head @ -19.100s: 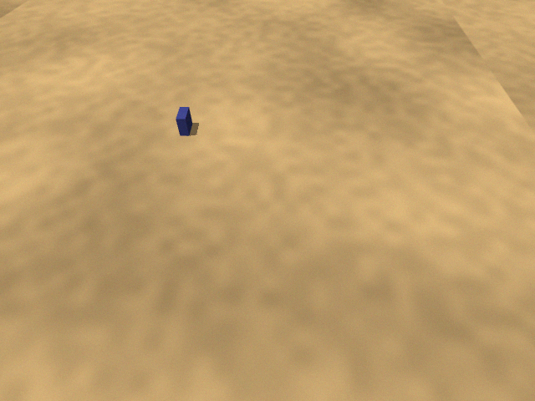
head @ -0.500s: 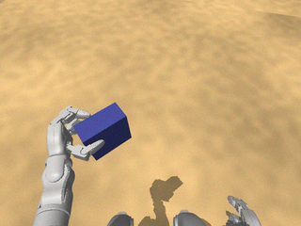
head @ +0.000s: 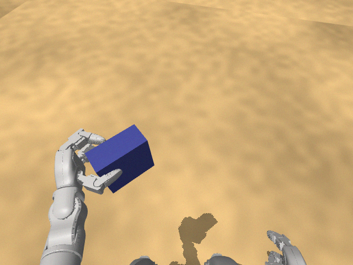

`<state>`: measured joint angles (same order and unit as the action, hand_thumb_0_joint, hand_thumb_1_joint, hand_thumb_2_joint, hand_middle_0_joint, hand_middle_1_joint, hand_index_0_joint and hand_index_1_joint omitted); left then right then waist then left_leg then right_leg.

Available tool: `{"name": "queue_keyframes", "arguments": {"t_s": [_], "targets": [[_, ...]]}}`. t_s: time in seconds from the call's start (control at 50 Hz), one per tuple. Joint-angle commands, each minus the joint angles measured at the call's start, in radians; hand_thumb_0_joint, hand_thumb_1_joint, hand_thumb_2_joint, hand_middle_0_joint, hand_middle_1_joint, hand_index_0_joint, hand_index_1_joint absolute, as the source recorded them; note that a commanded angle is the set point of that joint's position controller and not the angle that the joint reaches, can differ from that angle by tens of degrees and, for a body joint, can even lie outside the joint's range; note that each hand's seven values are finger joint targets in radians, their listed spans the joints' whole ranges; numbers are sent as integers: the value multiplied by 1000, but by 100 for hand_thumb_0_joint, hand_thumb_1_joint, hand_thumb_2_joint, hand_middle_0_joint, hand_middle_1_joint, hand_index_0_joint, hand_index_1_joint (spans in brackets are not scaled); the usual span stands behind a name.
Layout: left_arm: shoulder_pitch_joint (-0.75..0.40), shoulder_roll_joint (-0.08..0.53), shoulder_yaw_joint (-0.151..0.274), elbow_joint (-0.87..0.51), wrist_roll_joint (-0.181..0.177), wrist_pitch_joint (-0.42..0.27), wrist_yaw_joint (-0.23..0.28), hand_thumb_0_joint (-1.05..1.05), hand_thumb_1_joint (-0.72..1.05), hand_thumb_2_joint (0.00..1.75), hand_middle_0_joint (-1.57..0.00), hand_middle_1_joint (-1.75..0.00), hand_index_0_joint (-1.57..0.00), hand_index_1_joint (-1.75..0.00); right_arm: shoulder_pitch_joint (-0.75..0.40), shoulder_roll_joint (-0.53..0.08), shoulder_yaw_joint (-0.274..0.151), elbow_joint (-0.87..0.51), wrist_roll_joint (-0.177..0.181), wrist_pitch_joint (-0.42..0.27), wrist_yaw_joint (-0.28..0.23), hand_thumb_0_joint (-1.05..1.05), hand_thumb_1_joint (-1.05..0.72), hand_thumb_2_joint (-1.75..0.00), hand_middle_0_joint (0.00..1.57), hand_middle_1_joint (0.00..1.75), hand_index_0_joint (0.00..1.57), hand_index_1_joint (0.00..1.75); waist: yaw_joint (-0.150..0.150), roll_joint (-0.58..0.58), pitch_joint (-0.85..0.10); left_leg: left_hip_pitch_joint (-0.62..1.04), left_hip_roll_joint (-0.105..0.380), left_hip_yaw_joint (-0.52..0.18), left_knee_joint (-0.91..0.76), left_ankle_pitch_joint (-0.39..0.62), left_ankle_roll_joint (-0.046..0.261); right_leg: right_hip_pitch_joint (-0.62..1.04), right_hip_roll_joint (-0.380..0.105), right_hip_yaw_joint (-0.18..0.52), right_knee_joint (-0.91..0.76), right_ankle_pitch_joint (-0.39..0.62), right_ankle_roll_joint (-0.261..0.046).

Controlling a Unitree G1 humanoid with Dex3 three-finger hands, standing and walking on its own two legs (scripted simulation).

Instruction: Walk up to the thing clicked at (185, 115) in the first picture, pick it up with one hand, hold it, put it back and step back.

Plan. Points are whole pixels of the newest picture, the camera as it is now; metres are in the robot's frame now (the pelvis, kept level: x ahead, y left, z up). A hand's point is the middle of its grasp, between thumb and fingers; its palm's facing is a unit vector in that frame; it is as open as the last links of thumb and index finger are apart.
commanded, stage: crouch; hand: left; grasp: from the side
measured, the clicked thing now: (123, 160) +0.35 +0.14 +0.02
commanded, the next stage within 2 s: none
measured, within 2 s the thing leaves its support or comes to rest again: neither
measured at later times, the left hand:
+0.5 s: hand (102, 173) +0.34 +0.20 -0.03, palm faces +0.26 -0.97 -0.01, open 9.8 cm
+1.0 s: hand (115, 194) +0.37 +0.22 -0.28, palm faces +0.30 -0.95 -0.02, open 9.8 cm
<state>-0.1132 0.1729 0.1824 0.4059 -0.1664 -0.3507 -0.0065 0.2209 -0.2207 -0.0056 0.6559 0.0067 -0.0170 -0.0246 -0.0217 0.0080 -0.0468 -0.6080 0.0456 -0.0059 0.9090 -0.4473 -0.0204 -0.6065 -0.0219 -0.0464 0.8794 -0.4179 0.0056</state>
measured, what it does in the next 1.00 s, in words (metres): lowers itself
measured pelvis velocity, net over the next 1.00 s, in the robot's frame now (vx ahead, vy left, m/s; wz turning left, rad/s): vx -0.07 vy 0.01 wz -0.03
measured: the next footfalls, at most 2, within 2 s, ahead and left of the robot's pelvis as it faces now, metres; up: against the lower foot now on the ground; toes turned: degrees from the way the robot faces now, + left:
none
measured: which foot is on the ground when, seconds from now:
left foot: down 0.00-1.00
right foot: down 0.00-1.00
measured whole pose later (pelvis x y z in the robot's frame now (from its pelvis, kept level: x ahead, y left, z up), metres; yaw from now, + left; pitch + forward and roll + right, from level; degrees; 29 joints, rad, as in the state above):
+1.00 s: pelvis -0.07 +0.01 -0.25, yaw -2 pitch +34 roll -3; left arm -0.62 0.32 0.42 1.07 -0.10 -0.79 0.00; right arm 0.10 -0.24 0.02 0.70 -0.09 -0.01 0.09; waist -0.10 -0.02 -0.17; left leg -1.83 0.03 -0.06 1.94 -0.69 -0.02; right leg -1.82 -0.04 -0.05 1.89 -0.65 0.00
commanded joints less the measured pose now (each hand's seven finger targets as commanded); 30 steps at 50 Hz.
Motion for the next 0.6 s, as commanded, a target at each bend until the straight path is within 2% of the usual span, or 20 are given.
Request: {"name": "queue_keyframes", "arguments": {"t_s": [0.0, 0.02, 0.04, 0.06, 0.08, 0.1, 0.18, 0.2, 0.22, 0.24, 0.3, 0.36, 0.38, 0.42, 0.44, 0.46, 0.48, 0.54, 0.56, 0.58], "targets": [[-229, 138, 42, -231, -4, -70, -1, 0, 2, 124, -124, -142, -126, -143, -9, -130, -52, -119, -2, -42, -14, 0, -92, -90, 20, 30, 20, 30, 1, -10, -308, 129, -38, 10, -121, 306, 26, 203, 22, 10, -126, 350, -3], [-223, 126, 30, -228, -4, -69, -4, 0, 2, 125, -124, -143, -126, -144, -8, -129, -53, -119, -3, -40, -13, 0, -92, -90, 20, 30, 20, 30, -7, -13, -306, 127, -38, 11, -117, 315, 27, 209, 21, 14, -126, 368, -1], [-255, 153, 48, -263, -2, -73, -5, 0, 3, 126, -126, -144, -127, -145, -12, -132, -54, -122, -2, -42, -13, 0, -92, -90, 20, 30, 20, 30, -5, 10, -311, 146, -38, 10, -125, 320, 25, 203, 23, 11, -125, 362, -4], [-219, 131, 35, -212, 1, -64, -5, 0, 2, 126, -127, -146, -128, -146, -16, -130, -52, -118, -2, -41, -10, 0, -92, -90, 20, 30, 20, 30, -1, 8, -276, 131, -37, 8, -131, 302, 24, 190, 24, 8, -126, 338, -6], [-263, 130, 25, -258, -1, -73, -8, 0, 5, 132, -133, -152, -135, -153, -25, -132, -54, -123, -2, -41, -10, 0, -90, -91, 20, 30, 20, 30, -5, 25, -264, 143, -35, 6, -141, 280, 22, 167, 25, 7, -131, 309, -9], [-269, 121, 14, -246, 3, -70, -8, 0, 5, 129, -136, -150, -138, -150, -31, -131, -55, -128, 0, -40, -9, 0, -87, -90, 20, 30, 20, 30, -7, 17, -256, 143, -35, 6, -146, 258, 22, 159, 25, 5, -140, 285, -8], [-215, 112, 35, -148, 7, -61, 1, 0, 10, 126, -131, -144, -133, -144, -29, -134, -61, -117, -2, -43, -5, 0, -86, -89, 20, 30, 20, 30, -10, -18, -199, 90, -33, -1, -151, 203, 24, 124, 28, -2, -139, 231, -10], [-234, 89, 12, -162, 10, -66, 3, 0, 10, 126, -130, -144, -132, -144, -39, -129, -57, -129, -3, -43, -1, 0, -85, -89, 20, 30, 20, 30, -8, -21, -197, 84, -34, 3, -146, 201, 23, 117, 26, -1, -138, 233, -10], [-224, 103, 39, -125, 11, -68, 8, 0, 7, 125, -131, -144, -133, -144, -38, -131, -60, -126, -4, -42, 0, 0, -86, -89, 20, 30, 20, 30, -6, -42, -188, 58, -36, 3, -138, 180, 27, 115, 23, 1, -139, 213, -8], [-197, 98, 41, -84, 17, -72, 13, 0, 4, 126, -130, -145, -132, -145, -28, -135, -65, -115, -8, -40, 4, 0, -86, -90, 20, 30, 20, 30, -6, -51, -182, 44, -35, 3, -131, 168, 28, 106, 21, 4, -131, 202, -8], [-282, 101, 60, -94, 26, -114, 39, 0, 6, 129, -131, -147, -133, -147, -20, -130, -69, -108, -19, -47, 12, 0, -85, -89, 20, 30, 20, 30, -15, -19, -238, 25, -34, 0, -93, 191, 26, 63, 19, 10, -78, 225, -12], [-327, 96, 66, -14, 41, -178, 55, 0, 13, 131, -130, -147, -132, -147, -15, -132, -73, -87, -31, -51, 21, 0, -84, -89, 20, 30, 20, 30, -22, -25, -257, -48, -36, -4, -19, 174, 25, -21, 15, 11, -7, 210, -14], [-347, 115, 88, 2, 40, -208, 53, 0, 15, 131, -129, -147, -132, -147, -12, -133, -74, -79, -34, -53, 24, 0, -85, -89, 20, 30, 20, 30, -28, -33, -270, -78, -37, -5, 12, 165, 27, -46, 12, 15, 22, 207, -13], [-377, 119, 86, 72, 50, -263, 44, 0, 13, 132, -130, -148, -132, -148, -15, -128, -69, -71, -44, -61, 33, 0, -85, -89, 20, 30, 20, 30, -36, -2, -315, -134, -40, -9, 90, 172, 27, -128, 11, 17, 97, 207, -16], [-454, 150, 86, 17, 54, -298, 40, 0, 10, 131, -130, -148, -132, -148, -12, -139, -76, -67, -49, -65, 37, 0, -86, -90, 20, 30, 20, 30, -37, 33, -369, -143, -38, -15, 136, 178, 24, -190, 13, 15, 147, 199, -20], [-474, 151, 88, 72, 58, -320, 39, 0, 8, 131, -130, -147, -132, -148, -12, -143, -77, -63, -52, -65, 40, 0, -87, -90, 20, 30, 20, 30, -46, 41, -387, -184, -40, -21, 182, 160, 23, -249, 13, 14, 193, 179, -21], [-438, 113, 68, 169, 60, -338, 30, 0, 9, 132, -129, -147, -131, -148, -19, -141, -72, -64, -57, -66, 45, 0, -87, -90, 20, 30, 20, 30, -54, 25, -382, -252, -40, -28, 226, 138, 24, -319, 15, 11, 236, 149, -23], [-447, 137, 99, 241, 50, -397, 31, 0, 10, 135, -130, -149, -132, -150, -16, -165, -76, -74, -63, -64, 62, 0, -86, -90, 20, 30, 20, 30, -35, 27, -475, -379, -41, -39, 348, 90, 25, -450, 17, 14, 356, 84, -26], [-496, 136, 93, 244, 48, -412, 30, 0, 9, 136, -131, -150, -132, -151, -18, -164, -69, -83, -66, -61, 68, 0, -86, -90, 20, 30, 20, 30, -47, 37, -511, -432, -45, -39, 388, 85, 26, -473, 13, 22, 387, 81, -25], [-493, 167, 123, 253, 46, -421, 34, 0, 8, 137, -131, -150, -132, -152, -12, -173, -72, -88, -66, -57, 72, 0, -86, -90, 20, 30, 20, 30, -27, 39, -545, -467, -46, -38, 415, 80, 24, -477, 12, 27, 413, 71, -25]]}}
